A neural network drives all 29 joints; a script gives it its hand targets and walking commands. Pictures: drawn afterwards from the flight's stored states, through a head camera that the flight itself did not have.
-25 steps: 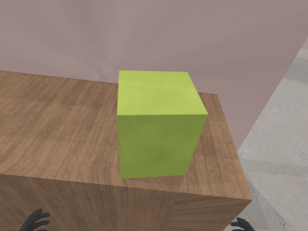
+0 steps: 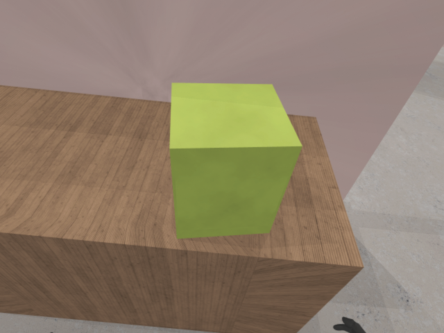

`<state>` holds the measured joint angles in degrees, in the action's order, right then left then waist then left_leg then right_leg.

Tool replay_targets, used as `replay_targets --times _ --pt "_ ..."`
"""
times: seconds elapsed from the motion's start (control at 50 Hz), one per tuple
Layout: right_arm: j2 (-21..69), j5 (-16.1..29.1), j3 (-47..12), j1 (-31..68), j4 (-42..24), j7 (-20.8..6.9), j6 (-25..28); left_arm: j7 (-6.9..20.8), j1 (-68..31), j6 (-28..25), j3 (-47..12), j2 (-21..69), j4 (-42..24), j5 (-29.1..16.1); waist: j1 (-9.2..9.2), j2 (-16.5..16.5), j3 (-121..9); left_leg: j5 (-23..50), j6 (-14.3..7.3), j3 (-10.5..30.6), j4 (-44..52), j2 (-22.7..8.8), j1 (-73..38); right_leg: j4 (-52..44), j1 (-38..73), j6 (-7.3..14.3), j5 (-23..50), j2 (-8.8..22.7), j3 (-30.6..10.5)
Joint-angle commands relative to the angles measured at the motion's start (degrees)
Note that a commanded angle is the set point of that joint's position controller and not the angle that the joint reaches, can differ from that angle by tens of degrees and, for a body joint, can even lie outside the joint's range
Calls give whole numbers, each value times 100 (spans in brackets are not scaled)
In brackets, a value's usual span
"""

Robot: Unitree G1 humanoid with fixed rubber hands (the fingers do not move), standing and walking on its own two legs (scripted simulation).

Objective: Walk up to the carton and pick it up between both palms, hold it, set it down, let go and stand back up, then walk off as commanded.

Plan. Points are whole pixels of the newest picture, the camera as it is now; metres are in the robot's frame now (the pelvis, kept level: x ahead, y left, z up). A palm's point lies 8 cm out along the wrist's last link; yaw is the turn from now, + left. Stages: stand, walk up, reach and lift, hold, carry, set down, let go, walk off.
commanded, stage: stand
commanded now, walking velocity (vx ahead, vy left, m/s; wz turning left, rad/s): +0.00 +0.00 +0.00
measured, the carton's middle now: (223, 162) +0.47 +0.02 +0.04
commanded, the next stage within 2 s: walk off in 0.58 s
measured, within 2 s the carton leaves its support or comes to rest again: neither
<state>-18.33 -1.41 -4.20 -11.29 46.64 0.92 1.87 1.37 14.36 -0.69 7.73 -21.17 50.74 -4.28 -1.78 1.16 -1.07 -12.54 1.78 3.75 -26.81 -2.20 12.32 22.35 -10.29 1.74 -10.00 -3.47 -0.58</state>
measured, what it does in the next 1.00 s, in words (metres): lifts its right foot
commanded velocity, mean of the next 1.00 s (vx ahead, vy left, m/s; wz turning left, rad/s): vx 0.00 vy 0.00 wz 0.00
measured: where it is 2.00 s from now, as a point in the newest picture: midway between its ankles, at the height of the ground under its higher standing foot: outside the picture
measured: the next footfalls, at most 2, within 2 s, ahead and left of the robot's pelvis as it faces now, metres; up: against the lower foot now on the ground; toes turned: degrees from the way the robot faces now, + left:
right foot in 1.10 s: -0.05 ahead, -0.11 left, +0.00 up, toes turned +2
left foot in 1.62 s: -0.03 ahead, +0.02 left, +0.00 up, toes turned -8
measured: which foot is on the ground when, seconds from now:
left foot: down 0.00-1.00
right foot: down 0.00-0.90, up 0.92-1.00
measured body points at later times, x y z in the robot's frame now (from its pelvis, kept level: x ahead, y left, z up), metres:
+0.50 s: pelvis +0.00 +0.00 +0.00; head -0.02 +0.01 +0.45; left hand +0.06 +0.32 -0.12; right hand +0.13 -0.27 -0.11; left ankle +0.02 +0.14 -0.74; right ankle +0.02 -0.10 -0.74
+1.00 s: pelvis -0.03 -0.01 -0.01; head -0.01 -0.02 +0.44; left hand +0.02 +0.33 -0.11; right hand +0.08 -0.28 -0.14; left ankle +0.02 +0.14 -0.74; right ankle -0.02 -0.10 -0.72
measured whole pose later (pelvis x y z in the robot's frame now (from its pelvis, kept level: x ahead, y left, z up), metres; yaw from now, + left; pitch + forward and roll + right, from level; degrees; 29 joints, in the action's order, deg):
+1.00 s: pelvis -0.03 -0.01 -0.01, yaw +0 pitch -5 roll +1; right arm -19.4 -1.4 -4.2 -11.3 48.0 0.9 -1.8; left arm -0.3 13.4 0.0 7.7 -23.4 52.7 -4.3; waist -1.7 -0.4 8.5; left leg -11.4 1.8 3.8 -29.0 -0.9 12.6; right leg 46.0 -16.2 1.3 -24.9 -3.1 -0.5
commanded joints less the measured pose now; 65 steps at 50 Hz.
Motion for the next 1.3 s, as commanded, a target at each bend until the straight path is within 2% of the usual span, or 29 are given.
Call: replay_targets --times 0.0,0.34,0.74,0.76,0.78,0.82,0.84,0.86,0.88,0.9,0.92,0.96,0.98,1.0,1.02,1.04,1.06,1.08,1.1,1.12,1.14,1.16,1.18,1.2,1.24,1.28 --pt "-1379 -31 624 241 -226 13 106 -60 -365 -241 -95 -1078 -87 628 80 -934 -15 234 -470 491 511 -295 291 -279 464 172 323 901 -776" --pt "-1371 -10 617 249 -39 3 79 -62 -396 -241 -96 -1125 128 596 109 -856 169 -69 -476 487 606 -301 295 -435 262 182 -100 948 -846" --pt "-1387 15 599 300 201 16 71 -75 -422 -241 -117 -1124 355 555 130 -926 207 -10 -468 523 720 -357 248 -422 277 188 71 953 -819" --pt "-1526 41 899 395 -156 12 -123 -208 -236 -128 -30 -1362 -89 477 225 -804 890 1810 -375 521 -39 -244 602 273 -631 136 1486 1020 -685" --pt "-1464 68 900 254 -128 27 -157 -227 -149 -97 -25 -1301 -161 449 243 -977 709 2146 -448 487 -135 -276 400 591 -716 181 1666 925 -626" --pt "-1558 70 969 156 -183 38 -202 -243 -33 -42 -39 -1240 -273 438 268 -1148 544 2238 -748 656 24 -522 443 1253 -687 115 1292 576 -334" --pt "-1646 68 1003 175 -223 37 -244 -240 12 7 -43 -1185 -281 449 281 -1351 543 2111 -991 888 314 -794 629 1802 -653 21 623 249 -68" --pt "-1778 70 1042 337 -303 37 -271 -226 77 60 -51 -1098 -270 478 271 -1751 593 1899 -1344 1254 730 -1256 1006 2569 -572 -92 -847 -132 202" --pt "-1881 66 1077 425 -401 29 -282 -219 89 113 -37 -1116 -326 522 282 -1912 659 1598 -1667 1616 1024 -1689 1432 3457 -554 -127 -1925 -211 176" --pt "-1973 70 1103 563 -530 39 -302 -212 156 158 -16 -1184 -373 537 219 -1852 696 1198 -1825 1719 1080 -1840 1844 4036 -418 -97 -2082 -179 -43" --pt "-1993 71 1094 697 -660 43 -334 -200 261 183 -8 -1210 -399 526 131 -1832 734 1001 -1854 1658 1061 -1846 2120 4280 -272 -57 -2070 -162 -140" --pt "-1941 26 1066 938 -860 64 -390 -186 510 196 12 -1196 -396 470 -21 -1882 684 1505 -1718 1416 718 -1765 2040 3983 -168 14 -1915 63 -277" --pt "-1884 4 1059 986 -883 63 -421 -211 626 180 11 -1150 -347 459 -97 -1824 584 1617 -1537 1237 431 -1602 1903 3363 -28 21 -1664 208 -291" --pt "-1791 -10 1035 1108 -898 59 -451 -228 690 168 27 -1116 -339 478 -221 -1638 514 1494 -1270 1006 -14 -1320 1709 2340 119 15 -1140 374 -299" --pt "-1664 6 1007 1259 -903 54 -500 -240 806 136 34 -1070 -281 498 -393 -1366 555 1295 -888 656 -789 -827 1382 885 138 -10 -486 541 -311" --pt "-1463 31 968 932 -820 42 -557 -271 667 89 37 -1179 -291 496 -317 -617 449 943 -441 276 -1744 51 897 -296 108 -58 1022 927 -815" --pt "-1264 108 931 702 -848 35 -594 -314 565 25 89 -1546 -312 558 -240 540 288 -1116 -166 320 -2455 893 1457 -250 557 -8 2773 1578 -1996" --pt "-1261 84 983 385 -773 73 -638 -342 267 12 108 -1670 -413 585 15 579 226 -2208 -113 531 -3182 993 1541 24 381 87 3333 1943 -2436" --pt "-1334 89 1070 -8 -608 72 -708 -373 -37 21 72 -1634 -544 581 272 233 112 -2018 -187 796 -3611 891 1373 50 91 103 2972 1967 -2415" --pt "-1364 113 1075 -39 -610 72 -750 -407 -109 25 67 -1675 -568 561 284 13 346 -2078 -252 874 -3559 873 1587 240 68 -138 3320 1915 -2247" --pt "-1397 124 1050 120 -616 89 -765 -444 -214 51 63 -1736 -605 594 147 242 496 -2179 -266 869 -3556 888 1761 223 -60 -153 3292 1903 -2283" --pt "-1500 134 1071 186 -590 83 -782 -469 -281 57 31 -1693 -627 575 119 401 626 -2115 -235 911 -3663 859 1771 216 -72 -287 3181 1824 -2216" --pt "-1588 145 1106 241 -528 68 -806 -509 -284 44 -5 -1582 -607 544 109 473 689 -1910 -157 939 -3688 816 1839 261 169 -529 3144 1638 -1996" --pt "-1635 139 1110 272 -496 67 -830 -532 -202 19 18 -1522 -519 516 45 539 755 -1797 -102 891 -3660 815 2001 317 526 -682 3308 1544 -1961" --pt "-1544 76 1082 250 -524 24 -830 -628 207 -21 42 -1378 -396 451 -79 556 648 -1748 -53 859 -3751 883 2369 532 1356 -950 3806 1412 -1912" --pt "-1484 2 1087 128 -563 0 -824 -739 439 -15 70 -1296 -404 415 -93 504 360 -1662 -46 787 -3661 958 2403 562 1803 -1264 3960 1297 -1771"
